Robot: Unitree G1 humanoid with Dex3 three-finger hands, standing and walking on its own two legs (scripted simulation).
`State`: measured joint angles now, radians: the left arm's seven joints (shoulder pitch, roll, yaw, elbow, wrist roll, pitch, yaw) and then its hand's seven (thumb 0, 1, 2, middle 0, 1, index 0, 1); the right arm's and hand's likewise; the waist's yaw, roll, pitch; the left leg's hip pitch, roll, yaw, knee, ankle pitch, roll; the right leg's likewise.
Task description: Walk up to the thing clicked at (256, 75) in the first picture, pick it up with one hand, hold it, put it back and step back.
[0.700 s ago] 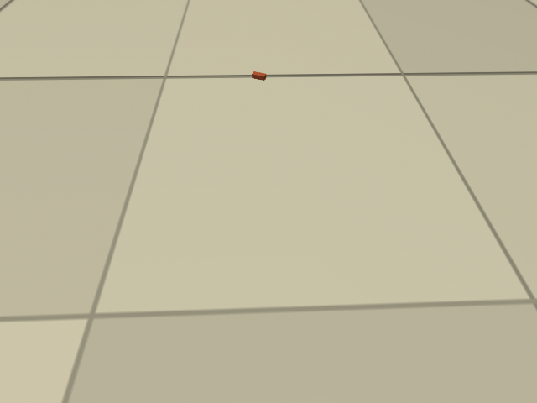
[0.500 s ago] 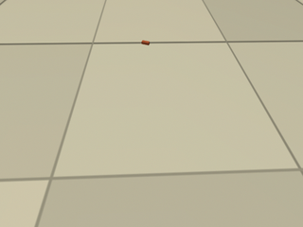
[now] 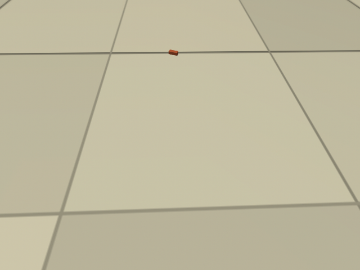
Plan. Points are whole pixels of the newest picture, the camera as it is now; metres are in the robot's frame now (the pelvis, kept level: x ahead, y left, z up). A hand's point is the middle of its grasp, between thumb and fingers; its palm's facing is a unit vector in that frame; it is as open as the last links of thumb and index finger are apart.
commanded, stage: stand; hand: left
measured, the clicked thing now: (173, 52) +2.29 +0.04 -0.77
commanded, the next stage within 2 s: walk up in 0.42 s
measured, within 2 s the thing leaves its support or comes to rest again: neither
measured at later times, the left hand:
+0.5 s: hand out of the picture +0.08 +0.26 -0.15, palm faces -0.07 -0.94 -0.33, open 7.4 cm
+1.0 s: hand (118, 229) +0.25 +0.17 -0.13, palm faces -0.16 -0.89 -0.43, open 7.4 cm
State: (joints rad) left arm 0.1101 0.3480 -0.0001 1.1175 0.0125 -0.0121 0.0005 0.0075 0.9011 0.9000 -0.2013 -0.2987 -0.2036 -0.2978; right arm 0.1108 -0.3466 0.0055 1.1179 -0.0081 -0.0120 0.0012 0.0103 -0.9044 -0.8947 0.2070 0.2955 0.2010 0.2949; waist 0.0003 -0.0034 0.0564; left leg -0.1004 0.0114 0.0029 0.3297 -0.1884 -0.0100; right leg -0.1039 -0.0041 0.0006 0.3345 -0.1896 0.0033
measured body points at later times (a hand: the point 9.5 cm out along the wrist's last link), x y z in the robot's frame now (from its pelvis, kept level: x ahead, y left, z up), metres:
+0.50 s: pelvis +0.01 +0.00 +0.00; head +0.01 +0.00 +0.45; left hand +0.08 +0.31 -0.13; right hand +0.08 -0.31 -0.13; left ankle -0.01 +0.12 -0.74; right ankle -0.01 -0.12 -0.74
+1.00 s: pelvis +0.19 -0.11 -0.01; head +0.17 -0.14 +0.44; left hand +0.26 +0.21 -0.10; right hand +0.25 -0.44 -0.13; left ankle +0.30 +0.01 -0.68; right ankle +0.12 -0.20 -0.75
